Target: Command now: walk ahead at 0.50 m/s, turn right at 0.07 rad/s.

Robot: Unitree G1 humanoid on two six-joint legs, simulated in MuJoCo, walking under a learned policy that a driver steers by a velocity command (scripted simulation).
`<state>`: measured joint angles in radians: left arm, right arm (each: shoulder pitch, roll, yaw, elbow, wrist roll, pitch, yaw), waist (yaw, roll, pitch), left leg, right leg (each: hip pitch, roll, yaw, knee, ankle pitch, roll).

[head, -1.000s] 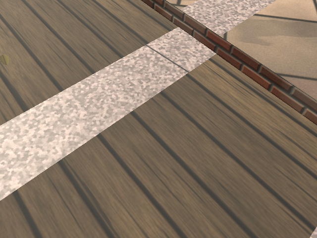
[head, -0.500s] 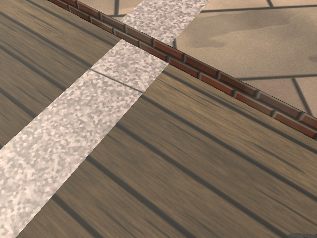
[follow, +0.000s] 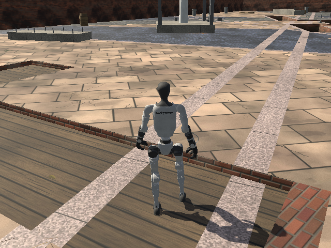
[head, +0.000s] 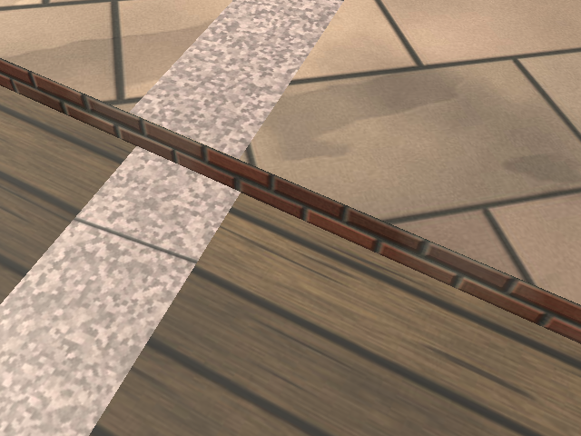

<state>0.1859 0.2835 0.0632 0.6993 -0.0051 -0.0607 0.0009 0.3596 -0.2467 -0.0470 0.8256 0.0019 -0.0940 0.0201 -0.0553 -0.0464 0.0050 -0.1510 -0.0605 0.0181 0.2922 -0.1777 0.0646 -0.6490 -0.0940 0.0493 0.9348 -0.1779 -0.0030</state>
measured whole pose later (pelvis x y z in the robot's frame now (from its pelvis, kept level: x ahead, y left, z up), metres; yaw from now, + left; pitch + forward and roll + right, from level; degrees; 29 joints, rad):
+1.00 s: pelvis +0.54 +0.03 -0.01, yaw +16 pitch +2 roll +0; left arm 0.18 0.30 0.04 0.75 0.01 -0.11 0.00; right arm 0.28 -0.29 -0.06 0.69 0.01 -0.05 0.02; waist -0.02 -0.02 0.04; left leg -0.30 -0.11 -0.04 0.42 -0.16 0.10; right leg -0.56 -0.08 0.05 1.11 -0.34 0.02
